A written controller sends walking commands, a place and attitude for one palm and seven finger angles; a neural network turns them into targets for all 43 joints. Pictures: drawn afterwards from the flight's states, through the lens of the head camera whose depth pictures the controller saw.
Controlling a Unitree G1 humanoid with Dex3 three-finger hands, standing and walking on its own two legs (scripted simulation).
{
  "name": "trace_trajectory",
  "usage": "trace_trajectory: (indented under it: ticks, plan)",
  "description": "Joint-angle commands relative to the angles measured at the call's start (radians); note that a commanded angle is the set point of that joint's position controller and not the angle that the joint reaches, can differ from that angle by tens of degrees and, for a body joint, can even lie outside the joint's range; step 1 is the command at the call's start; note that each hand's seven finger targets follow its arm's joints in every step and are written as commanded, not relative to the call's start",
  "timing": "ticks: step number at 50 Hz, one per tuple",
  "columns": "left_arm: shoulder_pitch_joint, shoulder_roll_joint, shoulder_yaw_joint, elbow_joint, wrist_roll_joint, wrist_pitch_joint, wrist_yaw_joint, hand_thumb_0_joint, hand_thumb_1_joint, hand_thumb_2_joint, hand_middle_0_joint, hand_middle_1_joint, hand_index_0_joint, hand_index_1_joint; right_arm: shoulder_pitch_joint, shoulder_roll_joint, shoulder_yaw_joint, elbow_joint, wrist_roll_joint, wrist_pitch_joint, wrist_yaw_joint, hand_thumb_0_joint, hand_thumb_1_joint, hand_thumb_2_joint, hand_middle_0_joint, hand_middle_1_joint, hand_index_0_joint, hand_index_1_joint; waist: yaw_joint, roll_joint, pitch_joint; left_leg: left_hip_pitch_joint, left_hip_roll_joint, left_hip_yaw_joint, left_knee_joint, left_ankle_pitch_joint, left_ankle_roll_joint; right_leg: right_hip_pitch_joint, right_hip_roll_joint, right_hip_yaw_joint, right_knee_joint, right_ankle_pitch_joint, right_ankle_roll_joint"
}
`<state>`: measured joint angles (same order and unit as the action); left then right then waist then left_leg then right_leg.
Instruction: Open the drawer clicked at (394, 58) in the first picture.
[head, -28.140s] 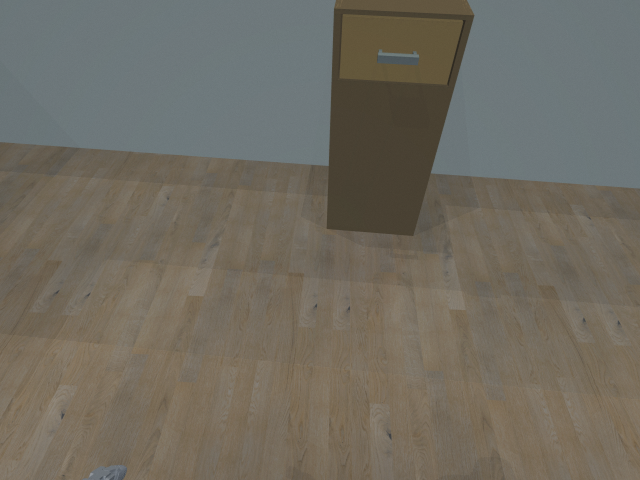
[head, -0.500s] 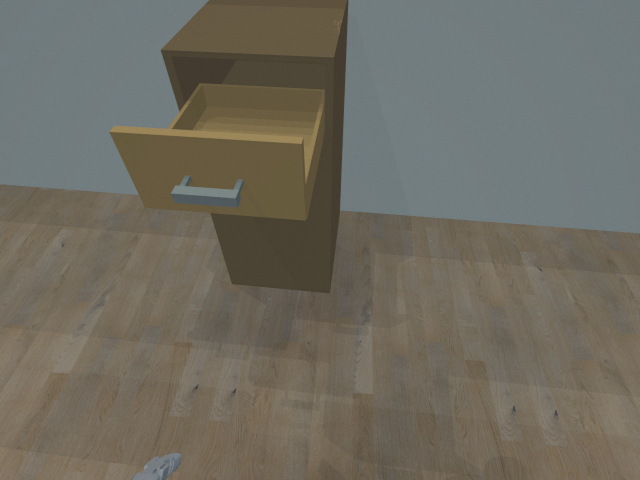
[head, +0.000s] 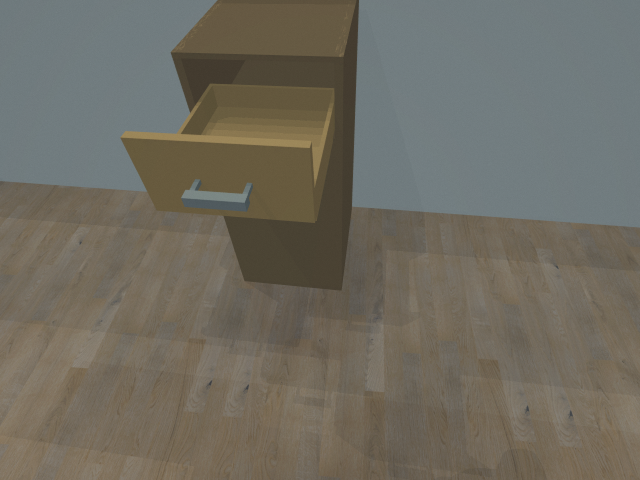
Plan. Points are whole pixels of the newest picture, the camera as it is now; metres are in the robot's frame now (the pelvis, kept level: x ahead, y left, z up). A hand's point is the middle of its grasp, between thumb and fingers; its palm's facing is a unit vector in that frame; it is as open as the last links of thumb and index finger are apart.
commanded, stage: let the arm hang, fingers relaxed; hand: left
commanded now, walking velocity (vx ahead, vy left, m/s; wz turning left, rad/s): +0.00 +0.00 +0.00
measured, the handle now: (219, 193) +0.58 +0.22 +0.00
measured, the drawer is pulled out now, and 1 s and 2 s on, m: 0.30 0.30 0.30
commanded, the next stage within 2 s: look to check the result in 0.36 s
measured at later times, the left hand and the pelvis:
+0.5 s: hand out of the picture +0.05 +0.19 -0.17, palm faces +0.02 -0.97 -0.25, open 7.4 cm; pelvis +0.02 +0.00 +0.00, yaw +0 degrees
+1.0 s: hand out of the picture +0.10 +0.21 -0.16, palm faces +0.00 -0.95 -0.30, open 7.4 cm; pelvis +0.04 -0.01 +0.00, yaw +0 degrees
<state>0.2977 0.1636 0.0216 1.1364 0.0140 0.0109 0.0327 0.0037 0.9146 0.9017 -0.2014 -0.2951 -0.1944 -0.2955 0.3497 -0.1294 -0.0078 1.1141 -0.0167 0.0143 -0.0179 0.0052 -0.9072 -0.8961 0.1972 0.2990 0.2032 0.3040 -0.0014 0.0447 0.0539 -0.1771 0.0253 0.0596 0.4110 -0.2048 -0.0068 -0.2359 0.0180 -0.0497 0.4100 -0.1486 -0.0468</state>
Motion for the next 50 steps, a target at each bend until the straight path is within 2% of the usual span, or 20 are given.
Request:
trace_trajectory:
  ticks: [1,3,5,11,17,20,25,29,30,35,38,42,45,50]
  plan:
    - [0.023,0.125,0.021,-0.046,0.002,-0.014,0.008,0.000,0.900,0.900,-0.200,-0.300,-0.200,-0.300,0.087,-0.100,-0.021,-0.018,0.000,-0.010,-0.012,0.000,-0.900,-0.900,0.200,0.300,0.200,0.300,-0.009,-0.055,0.054,-0.061,0.070,-0.078,-0.096,-0.076,0.041,-0.018,-0.101,0.136,-0.120,-0.170,-0.011]
    - [0.025,0.120,0.022,-0.047,0.003,-0.016,0.009,0.000,0.900,0.900,-0.200,-0.300,-0.200,-0.300,0.073,-0.094,-0.024,-0.019,0.001,-0.009,-0.013,0.000,-0.900,-0.900,0.200,0.300,0.200,0.300,-0.006,-0.060,0.062,-0.052,0.070,-0.076,-0.091,-0.072,0.040,-0.027,-0.099,0.139,-0.124,-0.169,-0.011]
    - [0.011,0.117,0.022,-0.052,0.003,-0.015,0.008,0.000,0.900,0.900,-0.200,-0.300,-0.200,-0.300,0.069,-0.092,-0.022,-0.017,-0.002,-0.009,-0.013,0.000,-0.900,-0.900,0.200,0.300,0.200,0.300,-0.009,-0.035,0.077,-0.060,0.067,-0.075,-0.093,-0.076,0.039,-0.030,-0.101,0.145,-0.128,-0.169,-0.011]
    - [-0.017,0.128,0.029,-0.063,0.003,-0.020,0.005,0.000,0.900,0.900,-0.200,-0.300,-0.200,-0.300,0.041,-0.102,-0.027,-0.026,-0.002,-0.017,-0.014,0.000,-0.900,-0.900,0.200,0.300,0.200,0.300,-0.007,-0.011,0.047,-0.045,0.072,-0.075,-0.091,-0.030,0.037,0.010,-0.102,0.145,-0.112,-0.089,-0.014]
    - [-0.047,0.147,0.033,-0.064,0.001,-0.026,0.003,0.000,0.900,0.900,-0.200,-0.300,-0.200,-0.300,0.017,-0.129,-0.030,-0.028,0.001,-0.022,-0.016,0.000,-0.900,-0.900,0.200,0.300,0.200,0.300,-0.009,-0.028,0.004,-0.011,0.082,-0.077,-0.097,0.030,0.032,0.052,-0.108,0.132,-0.097,0.006,-0.016]
    - [-0.059,0.153,0.033,-0.061,0.002,-0.025,0.002,0.000,0.900,0.900,-0.200,-0.300,-0.200,-0.300,0.004,-0.138,-0.029,-0.028,0.001,-0.021,-0.016,0.000,-0.900,-0.900,0.200,0.300,0.200,0.300,-0.009,-0.012,0.010,-0.001,0.086,-0.077,-0.104,0.029,0.031,0.053,-0.111,0.132,-0.105,0.007,-0.014]
    - [-0.077,0.174,0.034,-0.056,0.001,-0.028,0.002,0.000,0.900,0.900,-0.200,-0.300,-0.200,-0.300,-0.013,-0.163,-0.032,-0.026,0.001,-0.018,-0.015,0.000,-0.900,-0.900,0.200,0.300,0.200,0.300,-0.012,-0.034,-0.001,0.019,0.086,-0.078,-0.107,0.028,0.029,0.061,-0.114,0.137,-0.121,-0.005,-0.014]
    - [-0.084,0.187,0.033,-0.052,0.001,-0.030,0.001,0.000,0.900,0.900,-0.200,-0.300,-0.200,-0.300,-0.034,-0.179,-0.033,-0.024,0.002,-0.017,-0.014,0.000,-0.900,-0.900,0.200,0.300,0.200,0.300,-0.013,-0.021,0.001,0.039,0.086,-0.074,-0.106,0.028,0.029,0.052,-0.117,0.145,-0.135,-0.007,-0.015]
    - [-0.094,0.193,0.034,-0.053,0.000,-0.031,0.001,0.000,0.900,0.900,-0.200,-0.300,-0.200,-0.300,-0.036,-0.184,-0.033,-0.024,0.001,-0.017,-0.014,0.000,-0.900,-0.900,0.200,0.300,0.200,0.300,-0.016,-0.036,-0.001,0.036,0.088,-0.077,-0.109,0.034,0.028,0.060,-0.114,0.146,-0.131,0.007,-0.015]
    - [-0.107,0.208,0.036,-0.050,0.000,-0.035,0.001,0.000,0.900,0.900,-0.200,-0.300,-0.200,-0.300,-0.067,-0.208,-0.036,-0.028,0.002,-0.021,-0.015,0.000,-0.900,-0.900,0.200,0.300,0.200,0.300,-0.015,-0.030,-0.030,0.060,0.094,-0.078,-0.113,0.074,0.027,0.085,-0.118,0.141,-0.119,0.088,-0.016]
    - [-0.117,0.222,0.038,-0.052,0.000,-0.037,0.001,0.000,0.900,0.900,-0.200,-0.300,-0.200,-0.300,-0.090,-0.221,-0.038,-0.030,0.004,-0.020,-0.014,0.000,-0.900,-0.900,0.200,0.300,0.200,0.300,-0.013,-0.037,-0.017,0.068,0.095,-0.076,-0.116,0.080,0.025,0.076,-0.118,0.143,-0.121,0.107,-0.015]
    - [-0.136,0.239,0.038,-0.053,0.000,-0.038,-0.001,0.000,0.900,0.900,-0.200,-0.300,-0.200,-0.300,-0.108,-0.239,-0.038,-0.030,0.003,-0.021,-0.012,0.000,-0.900,-0.900,0.200,0.300,0.200,0.300,-0.014,-0.047,-0.033,0.071,0.094,-0.076,-0.121,0.081,0.024,0.100,-0.124,0.145,-0.127,0.121,-0.013]
    - [-0.154,0.251,0.039,-0.057,0.001,-0.039,-0.001,0.000,0.900,0.900,-0.200,-0.300,-0.200,-0.300,-0.122,-0.251,-0.039,-0.032,0.002,-0.018,-0.010,0.000,-0.900,-0.900,0.200,0.300,0.200,0.300,-0.015,-0.021,-0.022,0.070,0.095,-0.075,-0.126,0.065,0.022,0.094,-0.125,0.151,-0.140,0.096,-0.011]
    - [-0.172,0.266,0.042,-0.062,0.001,-0.043,-0.003,0.000,0.900,0.900,-0.200,-0.300,-0.200,-0.300,-0.146,-0.272,-0.039,-0.037,0.002,-0.024,-0.009,0.000,-0.900,-0.900,0.200,0.300,0.200,0.300,-0.013,-0.040,-0.057,0.091,0.102,-0.080,-0.131,0.126,0.022,0.124,-0.128,0.142,-0.124,0.174,-0.011]
